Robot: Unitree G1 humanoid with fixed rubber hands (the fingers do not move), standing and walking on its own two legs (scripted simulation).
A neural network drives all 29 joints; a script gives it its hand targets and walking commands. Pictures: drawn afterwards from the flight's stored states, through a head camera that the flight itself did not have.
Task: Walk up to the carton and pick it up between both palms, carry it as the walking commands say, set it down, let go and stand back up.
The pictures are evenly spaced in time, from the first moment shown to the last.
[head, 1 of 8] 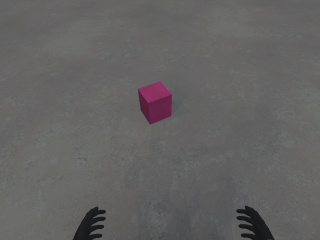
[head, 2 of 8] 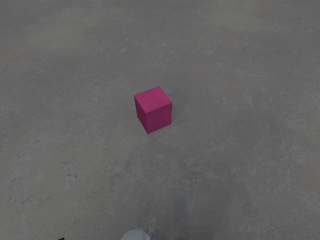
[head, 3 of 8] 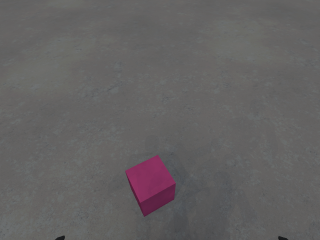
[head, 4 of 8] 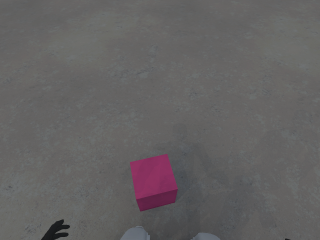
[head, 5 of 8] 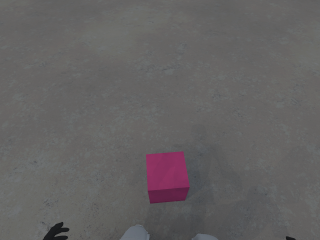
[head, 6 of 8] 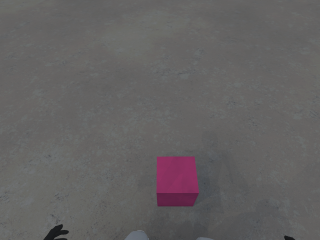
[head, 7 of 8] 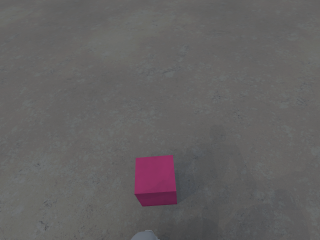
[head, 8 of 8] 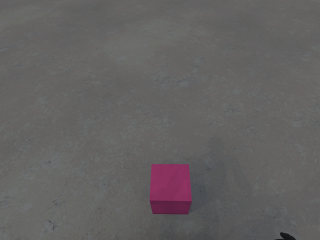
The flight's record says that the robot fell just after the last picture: no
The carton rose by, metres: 0.00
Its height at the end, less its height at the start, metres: +0.00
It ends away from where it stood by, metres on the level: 0.00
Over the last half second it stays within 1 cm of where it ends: yes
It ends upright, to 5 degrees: yes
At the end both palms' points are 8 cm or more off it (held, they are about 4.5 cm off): yes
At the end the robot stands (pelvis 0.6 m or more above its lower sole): yes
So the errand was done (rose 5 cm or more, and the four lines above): no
